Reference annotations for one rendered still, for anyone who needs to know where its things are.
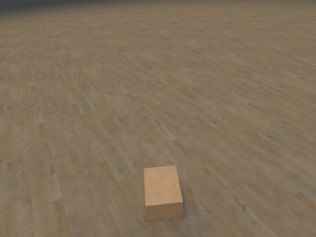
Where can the carton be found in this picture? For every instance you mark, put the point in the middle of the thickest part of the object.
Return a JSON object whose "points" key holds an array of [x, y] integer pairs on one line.
{"points": [[163, 196]]}

